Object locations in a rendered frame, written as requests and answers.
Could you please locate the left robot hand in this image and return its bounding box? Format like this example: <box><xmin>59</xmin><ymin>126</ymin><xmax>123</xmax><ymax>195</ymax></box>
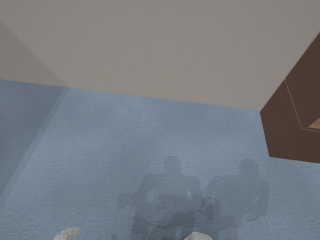
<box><xmin>53</xmin><ymin>227</ymin><xmax>81</xmax><ymax>240</ymax></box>

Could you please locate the cupboard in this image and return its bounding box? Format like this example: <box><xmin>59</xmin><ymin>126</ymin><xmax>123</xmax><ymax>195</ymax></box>
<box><xmin>260</xmin><ymin>32</ymin><xmax>320</xmax><ymax>164</ymax></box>

